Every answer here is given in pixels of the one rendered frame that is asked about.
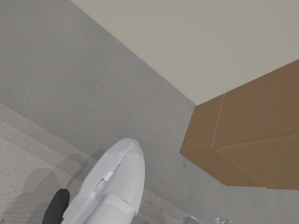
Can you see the cupboard door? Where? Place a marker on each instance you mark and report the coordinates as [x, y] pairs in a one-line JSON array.
[[274, 163]]

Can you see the left robot thigh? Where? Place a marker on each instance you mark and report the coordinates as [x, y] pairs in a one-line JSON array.
[[121, 197]]

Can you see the left robot foot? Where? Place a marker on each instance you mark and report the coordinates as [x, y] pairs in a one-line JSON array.
[[58, 205]]

